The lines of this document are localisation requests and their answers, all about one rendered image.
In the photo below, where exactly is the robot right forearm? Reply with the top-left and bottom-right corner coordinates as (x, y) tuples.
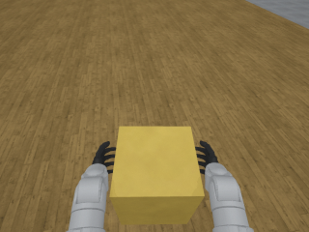
(205, 162), (254, 232)

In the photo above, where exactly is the robot left hand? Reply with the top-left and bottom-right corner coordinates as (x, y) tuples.
(92, 141), (117, 174)

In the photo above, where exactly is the robot right hand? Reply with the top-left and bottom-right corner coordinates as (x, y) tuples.
(195, 140), (219, 175)

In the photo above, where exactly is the robot left forearm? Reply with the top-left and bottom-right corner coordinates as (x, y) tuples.
(66, 163), (109, 232)

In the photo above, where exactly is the carton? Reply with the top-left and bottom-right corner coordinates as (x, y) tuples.
(109, 126), (205, 225)

